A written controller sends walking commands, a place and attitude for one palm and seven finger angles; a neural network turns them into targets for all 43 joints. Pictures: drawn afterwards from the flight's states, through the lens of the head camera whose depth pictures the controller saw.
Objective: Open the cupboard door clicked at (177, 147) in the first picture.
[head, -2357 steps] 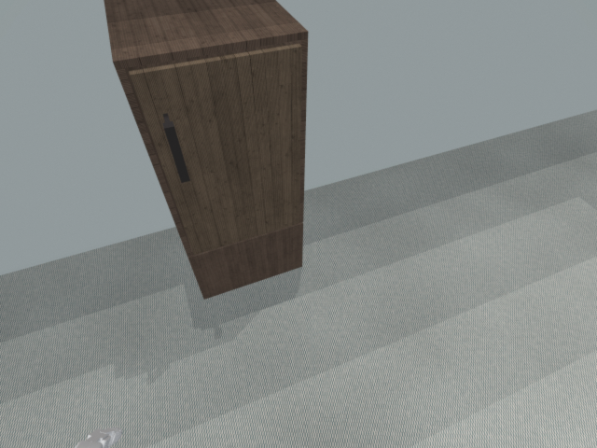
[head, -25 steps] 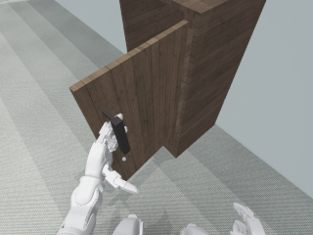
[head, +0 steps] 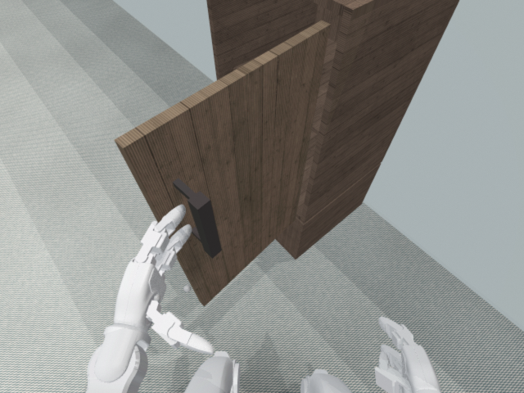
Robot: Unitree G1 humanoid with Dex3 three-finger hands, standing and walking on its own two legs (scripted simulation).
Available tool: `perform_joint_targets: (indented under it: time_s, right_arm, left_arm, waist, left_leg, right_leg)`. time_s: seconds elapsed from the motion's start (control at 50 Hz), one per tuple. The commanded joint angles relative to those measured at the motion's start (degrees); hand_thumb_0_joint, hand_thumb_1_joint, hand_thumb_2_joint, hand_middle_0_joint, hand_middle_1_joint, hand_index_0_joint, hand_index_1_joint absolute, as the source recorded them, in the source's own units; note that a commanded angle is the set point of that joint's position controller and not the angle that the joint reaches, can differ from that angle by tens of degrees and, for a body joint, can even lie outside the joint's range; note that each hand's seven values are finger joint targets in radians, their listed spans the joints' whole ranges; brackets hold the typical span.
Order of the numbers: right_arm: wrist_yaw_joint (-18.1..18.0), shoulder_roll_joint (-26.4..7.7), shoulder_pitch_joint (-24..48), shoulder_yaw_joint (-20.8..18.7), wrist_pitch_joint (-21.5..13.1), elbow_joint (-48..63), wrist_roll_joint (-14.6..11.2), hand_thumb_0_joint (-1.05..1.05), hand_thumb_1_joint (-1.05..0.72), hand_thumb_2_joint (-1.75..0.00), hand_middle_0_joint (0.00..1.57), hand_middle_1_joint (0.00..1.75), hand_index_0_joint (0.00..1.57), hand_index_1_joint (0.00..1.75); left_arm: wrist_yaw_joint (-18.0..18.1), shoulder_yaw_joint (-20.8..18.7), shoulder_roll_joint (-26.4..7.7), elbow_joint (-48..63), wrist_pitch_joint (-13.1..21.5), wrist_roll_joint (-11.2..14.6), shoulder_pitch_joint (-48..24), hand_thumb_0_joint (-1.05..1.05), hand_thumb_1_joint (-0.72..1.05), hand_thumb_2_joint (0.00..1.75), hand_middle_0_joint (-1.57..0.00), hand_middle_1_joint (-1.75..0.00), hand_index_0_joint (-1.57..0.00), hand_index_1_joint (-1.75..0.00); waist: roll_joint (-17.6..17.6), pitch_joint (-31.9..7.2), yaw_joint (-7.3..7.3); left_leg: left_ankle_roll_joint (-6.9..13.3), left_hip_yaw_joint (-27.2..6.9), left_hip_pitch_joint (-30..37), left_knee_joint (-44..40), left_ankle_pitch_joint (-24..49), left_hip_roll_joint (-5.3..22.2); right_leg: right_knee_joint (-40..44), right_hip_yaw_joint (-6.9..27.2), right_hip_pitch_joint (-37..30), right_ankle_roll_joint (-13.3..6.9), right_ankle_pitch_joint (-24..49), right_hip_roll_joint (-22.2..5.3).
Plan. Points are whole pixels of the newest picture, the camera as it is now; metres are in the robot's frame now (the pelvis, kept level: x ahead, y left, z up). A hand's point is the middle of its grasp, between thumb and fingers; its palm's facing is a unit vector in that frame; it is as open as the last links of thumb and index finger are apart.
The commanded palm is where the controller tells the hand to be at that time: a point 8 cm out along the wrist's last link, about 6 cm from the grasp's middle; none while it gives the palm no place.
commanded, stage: slide the hand sideways off the handle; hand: left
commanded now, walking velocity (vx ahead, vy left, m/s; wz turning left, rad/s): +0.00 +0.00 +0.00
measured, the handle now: (198, 220) +0.36 +0.12 +0.05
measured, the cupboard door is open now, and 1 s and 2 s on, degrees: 96 95 95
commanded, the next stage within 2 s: draw the hand back to the body in 0.42 s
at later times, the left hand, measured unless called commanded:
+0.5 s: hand (137, 327) +0.20 +0.18 +0.04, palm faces -0.03 -1.00 -0.04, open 16.3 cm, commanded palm +0.19 +0.23 +0.04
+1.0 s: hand (98, 311) +0.20 +0.19 +0.12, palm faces -0.05 -1.00 -0.06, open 16.3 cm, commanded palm +0.18 +0.26 +0.13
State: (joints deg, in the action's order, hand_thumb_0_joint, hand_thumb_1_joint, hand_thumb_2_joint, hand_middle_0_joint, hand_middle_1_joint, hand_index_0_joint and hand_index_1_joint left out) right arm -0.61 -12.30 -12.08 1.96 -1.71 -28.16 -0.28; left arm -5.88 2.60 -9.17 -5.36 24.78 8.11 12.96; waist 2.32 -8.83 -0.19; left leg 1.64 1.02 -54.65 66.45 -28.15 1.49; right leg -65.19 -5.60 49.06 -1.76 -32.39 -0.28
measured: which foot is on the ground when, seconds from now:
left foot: down 0.00-1.00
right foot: down 0.00-1.00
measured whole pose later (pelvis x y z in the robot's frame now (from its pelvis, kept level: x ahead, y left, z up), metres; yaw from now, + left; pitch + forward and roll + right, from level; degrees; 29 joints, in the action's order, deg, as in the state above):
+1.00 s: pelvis +0.01 +0.00 +0.03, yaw +1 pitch +10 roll -3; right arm -4.6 -14.1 -16.5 2.6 -7.4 -26.8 -3.0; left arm -16.2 -9.8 -16.8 11.4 13.6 18.5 29.2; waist 3.7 -9.1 -0.5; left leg 1.6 -0.3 -42.3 58.2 -25.9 1.8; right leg -54.2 -6.6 35.5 -1.5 -28.7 0.8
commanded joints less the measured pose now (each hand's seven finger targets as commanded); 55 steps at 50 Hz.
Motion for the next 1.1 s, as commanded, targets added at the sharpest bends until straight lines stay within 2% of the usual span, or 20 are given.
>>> perform_joint_targets:
  time_s: [0.0, 0.14, 0.32, 0.42, 0.44, 0.46, 0.5, 0.56, 0.6, 0.64, 0.72, 0.74, 0.8, 0.88, 0.94, 1.0, 1.02, 1.04, 1.06, 1.08]
  right_arm:
    - [-0.87, -7.61, 1.57, -3.75, -2.91, 9.0, -0.01, 0.0, -0.9, -0.9, 0.2, 0.3, 0.2, 0.3]
    - [-1.18, -7.37, 1.65, -3.88, -2.61, 10.04, -0.28, 0.0, -0.9, -0.9, 0.2, 0.3, 0.2, 0.3]
    - [-2.27, -7.23, 1.66, -4.65, -4.01, 9.58, -0.41, 0.0, -0.9, -0.9, 0.2, 0.3, 0.2, 0.3]
    - [-2.79, -7.86, 1.44, -4.34, -5.7, 9.18, -0.59, 0.0, -0.9, -0.9, 0.2, 0.3, 0.2, 0.3]
    - [-3.08, -8.1, 1.47, -4.27, -6.07, 8.78, -0.52, 0.0, -0.9, -0.9, 0.2, 0.3, 0.2, 0.3]
    - [-3.31, -8.44, 1.47, -4.37, -6.45, 8.48, -0.61, 0.0, -0.9, -0.9, 0.2, 0.3, 0.2, 0.3]
    - [-3.57, -8.55, 1.48, -4.39, -7.22, 8.7, -0.63, 0.0, -0.9, -0.9, 0.2, 0.3, 0.2, 0.3]
    - [-3.62, -8.38, 1.69, -4.22, -7.52, 10.16, -0.99, 0.0, -0.9, -0.9, 0.2, 0.3, 0.2, 0.3]
    - [-3.71, -7.54, 1.5, -4.36, -7.14, 11.1, -1.46, 0.0, -0.9, -0.9, 0.2, 0.3, 0.2, 0.3]
    - [-3.81, -7.05, 1.89, -4.25, -6.17, 11.21, -1.79, 0.0, -0.9, -0.9, 0.2, 0.3, 0.2, 0.3]
    - [-3.92, -7.24, 2.07, -3.42, -5.38, 11.47, -2.32, 0.0, -0.9, -0.9, 0.2, 0.3, 0.2, 0.3]
    - [-4.12, -7.43, 2.32, -3.36, -5.51, 11.47, -2.29, 0.0, -0.9, -0.9, 0.2, 0.3, 0.2, 0.3]
    - [-4.26, -8.24, 1.38, -2.73, -6.64, 11.96, -2.4, 0.0, -0.9, -0.9, 0.2, 0.3, 0.2, 0.3]
    - [-4.38, -8.29, 0.79, -2.35, -8.78, 11.79, -2.37, 0.0, -0.9, -0.9, 0.2, 0.3, 0.2, 0.3]
    - [-4.22, -8.13, 0.88, -2.45, -9.56, 10.93, -2.46, 0.0, -0.9, -0.9, 0.2, 0.3, 0.2, 0.3]
    - [-4.02, -7.59, 1.35, -2.19, -9.81, 10.79, -2.87, 0.0, -0.9, -0.9, 0.2, 0.3, 0.2, 0.3]
    - [-5.59, -7.71, 2.68, -2.12, -8.32, 10.63, -1.96, 0.0, -0.9, -0.9, 0.2, 0.3, 0.2, 0.3]
    - [-6.17, -6.51, 2.78, -1.6, -7.77, 10.65, -1.6, 0.0, -0.9, -0.9, 0.2, 0.3, 0.2, 0.3]
    - [-6.38, -6.45, 2.69, -1.46, -7.26, 10.88, -1.76, 0.0, -0.9, -0.9, 0.2, 0.3, 0.2, 0.3]
    - [-6.26, -6.05, 2.22, -1.35, -6.68, 10.24, -1.83, 0.0, -0.9, -0.9, 0.2, 0.3, 0.2, 0.3]
  left_arm:
    - [-1.7, -6.61, -5.23, 11.58, 2.08, 2.5, -1.15, 0.0, -0.5, 0.3, -0.15, -0.3, -0.15, -0.3]
    - [-3.97, -11.01, -8.07, 14.81, 0.72, 5.06, 6.93, 0.0, -0.5, 0.3, -0.15, -0.3, -0.15, -0.3]
    - [-8.87, -15.68, -10.52, 18.07, 4.66, 8.91, 12.37, 0.0, -0.5, 0.3, -0.15, -0.3, -0.15, -0.3]
    - [-13.62, -12.27, -9.49, 19.73, 5.33, 10.52, 9.28, 0.0, -0.5, 0.3, -0.15, -0.3, -0.15, -0.3]
    - [-14.28, -12.16, -9.68, 19.25, 5.07, 10.89, 7.54, 0.0, -0.5, 0.3, -0.15, -0.3, -0.15, -0.3]
    - [-14.59, -13.32, -10.91, 18.67, 4.96, 11.12, 6.39, 0.0, -0.5, 0.3, -0.15, -0.3, -0.15, -0.3]
    - [-14.56, -13.3, -10.91, 18.81, 4.47, 11.12, 6.75, 0.0, -0.5, 0.3, -0.15, -0.3, -0.15, -0.3]
    - [-12.73, -17.11, -15.12, 25.92, 2.51, 11.41, 7.13, 0.0, -0.5, 0.3, -0.15, -0.3, -0.15, -0.3]
    - [-10.85, -18.56, -15.29, 28.04, 0.01, 11.41, 11.66, 0.0, -0.5, 0.3, -0.15, -0.3, -0.15, -0.3]
    - [-9.12, -20.93, -16.0, 26.2, -3.12, 11.25, 14.92, 0.0, -0.5, 0.3, -0.15, -0.3, -0.15, -0.3]
    - [-7.98, -17.47, -12.3, 23.78, -6.92, 10.72, 13.86, 0.0, -0.5, 0.3, -0.15, -0.3, -0.15, -0.3]
    - [-8.36, -16.96, -11.87, 22.86, -7.35, 10.92, 13.85, 0.0, -0.5, 0.3, -0.15, -0.3, -0.15, -0.3]
    - [-10.05, -14.93, -11.73, 24.85, -7.32, 11.19, 12.15, 0.0, -0.5, 0.3, -0.15, -0.3, -0.15, -0.3]
    - [-10.72, -17.13, -15.06, 29.38, -6.24, 11.58, 11.35, 0.0, -0.5, 0.3, -0.15, -0.3, -0.15, -0.3]
    - [-9.79, -21.33, -17.71, 30.49, -6.3, 11.79, 12.5, 0.0, -0.43, 0.33, -0.15, -0.3, -0.15, -0.3]
    - [-9.38, -21.04, -16.16, 30.65, -7.95, 12.01, 13.33, 0.0, -0.32, 0.37, -0.16, -0.3, -0.16, -0.3]
    - [-0.34, -22.46, -24.07, 34.38, -11.3, 2.6, 13.58, 0.0, -0.29, 0.39, -0.16, -0.3, -0.16, -0.3]
    - [3.94, -20.51, -19.47, 33.98, -14.14, 1.63, 17.14, 0.0, -0.26, 0.4, -0.16, -0.3, -0.16, -0.3]
    - [5.9, -17.91, -16.39, 35.45, -15.75, 0.9, 17.68, 0.0, -0.22, 0.42, -0.16, -0.3, -0.16, -0.3]
    - [7.68, -15.66, -14.11, 34.92, -17.37, -0.54, 19.64, 0.0, -0.18, 0.43, -0.16, -0.3, -0.16, -0.3]
  waist:
    - [-1.59, -14.53, 0.22]
    - [-1.51, -14.08, 0.95]
    - [-1.01, -13.94, 0.25]
    - [1.23, -12.41, -2.03]
    - [-0.45, -11.42, -2.86]
    - [-0.59, -11.44, -2.6]
    - [0.06, -12.43, -1.86]
    - [3.73, -16.97, 0.8]
    - [2.93, -17.91, 1.86]
    - [1.06, -15.97, 2.41]
    - [-0.13, -6.67, -0.27]
    - [-2.47, -5.33, -0.74]
    - [-0.24, -4.01, -1.43]
    - [2.63, -6.01, -0.47]
    - [2.82, -6.82, 0.81]
    - [4.5, -4.28, 0.96]
    - [4.01, -5.73, 4.35]
    - [2.83, -1.85, 2.95]
    - [2.69, -1.14, 2.3]
    - [4.92, 0.84, 1.82]
  left_leg:
    - [-0.43, -3.4, 13.55, -9.05, 12.11, -1.49]
    - [-0.44, -2.86, 12.02, -8.02, 15.91, -1.69]
    - [-0.72, -2.67, 8.27, -4.43, 14.84, -1.7]
    - [-0.35, -3.35, 7.65, -2.83, 13.05, -1.53]
    - [-0.15, -3.67, 6.7, -2.07, 12.19, -1.29]
    - [-0.25, -3.78, 6.19, -1.89, 10.89, -1.23]
    - [-0.18, -3.91, 6.67, -2.18, 10.24, -1.17]
    - [-0.22, -3.68, 10.9, -5.41, 11.04, -1.39]
    - [-0.23, -3.46, 14.19, -8.07, 13.15, -1.48]
    - [-0.33, -3.45, 13.79, -9.93, 12.82, -1.56]
    - [-0.44, -3.76, 14.0, -13.06, 7.53, -1.41]
    - [-0.25, -4.04, 13.73, -13.14, 7.16, -1.26]
    - [-0.19, -4.5, 16.44, -15.36, 5.95, -1.28]
    - [-0.22, -4.86, 20.74, -17.64, 8.53, -1.23]
    - [-0.39, -5.07, 23.04, -19.13, 11.22, -1.12]
    - [-0.72, -5.02, 24.9, -21.19, 11.68, -1.1]
    - [-0.27, -4.11, 26.84, -24.51, 10.68, -0.5]
    - [-0.24, -3.84, 26.71, -25.98, 9.4, -0.45]
    - [-0.35, -4.04, 27.82, -26.76, 9.23, -0.33]
    - [-0.3, -3.81, 28.74, -27.42, 9.53, -0.11]
  right_leg:
    - [9.28, 3.0, -6.25, -0.13, 16.54, 1.99]
    - [8.78, 3.56, -9.23, 0.04, 21.95, 2.2]
    - [8.17, 6.09, -8.96, 1.01, 24.07, 1.63]
    - [8.33, 6.53, -4.97, 1.08, 19.95, 1.57]
    - [8.52, 6.81, -3.82, 1.13, 18.2, 1.74]
    - [8.73, 6.93, -3.01, 1.06, 15.65, 1.74]
    - [8.45, 6.4, -2.2, 0.53, 12.55, 1.98]
    - [9.87, 6.22, -6.16, -0.03, 11.17, 2.12]
    - [11.15, 5.38, -9.32, 0.14, 14.29, 2.33]
    - [12.83, 5.12, -11.57, 0.34, 13.9, 2.67]
    - [17.05, 4.02, -9.3, 0.91, 8.06, 2.58]
    - [18.11, 4.39, -9.53, 1.05, 7.25, 2.57]
    - [19.45, 3.5, -9.62, 0.84, 6.22, 2.61]
    - [20.07, 3.11, -12.57, 0.38, 9.5, 2.76]
    - [20.42, 2.4, -15.15, 0.06, 12.7, 3.15]
    - [21.43, 1.36, -16.23, 0.16, 14.08, 3.03]
    - [25.61, 5.1, -17.52, -0.42, 13.46, 1.02]
    - [27.76, 4.84, -17.67, -0.19, 11.9, 0.75]
    - [28.06, 4.36, -17.84, 0.03, 12.11, 0.44]
    - [28.37, 3.79, -18.82, 0.06, 12.85, 0.32]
